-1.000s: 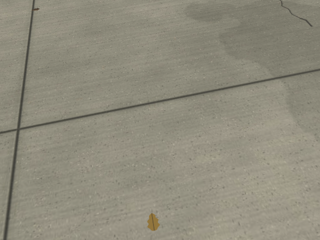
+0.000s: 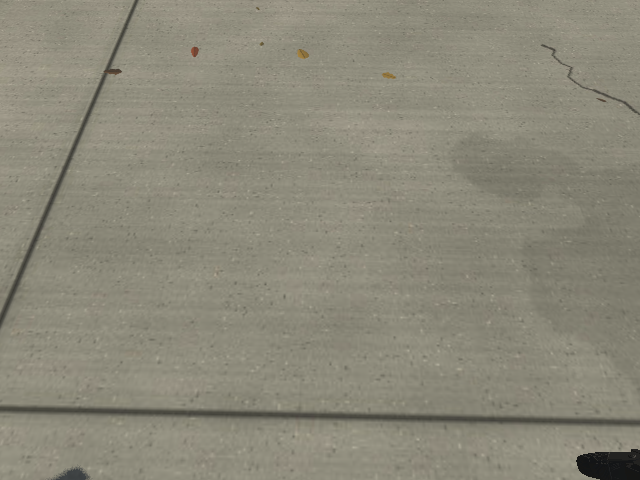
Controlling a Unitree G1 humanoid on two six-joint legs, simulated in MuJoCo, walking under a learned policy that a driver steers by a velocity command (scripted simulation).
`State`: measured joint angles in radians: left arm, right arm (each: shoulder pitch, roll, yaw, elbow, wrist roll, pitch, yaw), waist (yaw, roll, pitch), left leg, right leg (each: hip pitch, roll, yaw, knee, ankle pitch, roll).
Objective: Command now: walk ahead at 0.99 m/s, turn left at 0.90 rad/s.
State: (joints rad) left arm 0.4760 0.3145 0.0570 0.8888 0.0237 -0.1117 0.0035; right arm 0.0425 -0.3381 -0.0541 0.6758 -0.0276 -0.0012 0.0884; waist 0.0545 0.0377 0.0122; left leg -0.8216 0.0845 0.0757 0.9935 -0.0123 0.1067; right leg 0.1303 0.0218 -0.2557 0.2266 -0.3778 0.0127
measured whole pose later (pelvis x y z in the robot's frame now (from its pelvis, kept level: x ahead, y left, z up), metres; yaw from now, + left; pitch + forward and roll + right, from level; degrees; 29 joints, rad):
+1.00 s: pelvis +0.88 +0.22 -0.01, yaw +23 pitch +3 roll -1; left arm 0.60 0.26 0.04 0.94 0.00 -0.08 -0.02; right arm -0.10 -0.25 0.04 0.61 -0.06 -0.10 0.02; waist 0.14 0.01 0.02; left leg -0.53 0.01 0.00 0.56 -0.08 0.04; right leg 0.05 0.03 0.12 0.56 -0.47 -0.06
